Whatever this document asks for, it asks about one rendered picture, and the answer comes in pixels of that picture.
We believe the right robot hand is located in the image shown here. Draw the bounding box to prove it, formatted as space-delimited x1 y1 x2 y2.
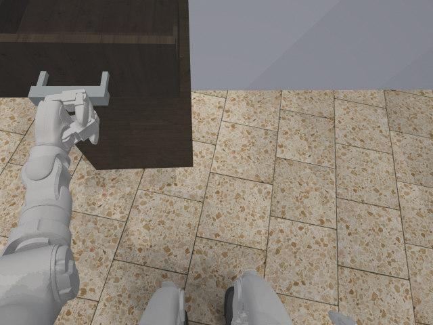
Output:
329 310 357 325

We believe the left robot forearm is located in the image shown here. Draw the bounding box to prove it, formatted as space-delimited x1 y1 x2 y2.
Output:
0 145 72 257

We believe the robot left upper arm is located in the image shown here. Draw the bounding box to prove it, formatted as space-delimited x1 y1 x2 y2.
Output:
0 244 80 325

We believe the drawer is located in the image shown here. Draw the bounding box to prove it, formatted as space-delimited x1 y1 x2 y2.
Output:
0 0 180 98

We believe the left robot hand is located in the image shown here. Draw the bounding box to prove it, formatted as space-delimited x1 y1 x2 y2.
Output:
35 89 99 155

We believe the left robot thigh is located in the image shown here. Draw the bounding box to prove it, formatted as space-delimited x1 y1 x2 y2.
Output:
139 286 185 325

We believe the right robot shin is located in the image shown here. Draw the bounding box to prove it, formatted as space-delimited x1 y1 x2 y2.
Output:
231 269 257 325

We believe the cabinet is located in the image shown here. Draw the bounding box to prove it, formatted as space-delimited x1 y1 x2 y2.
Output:
66 0 193 170

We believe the handle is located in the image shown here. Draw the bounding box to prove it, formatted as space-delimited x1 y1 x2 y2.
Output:
28 71 110 106

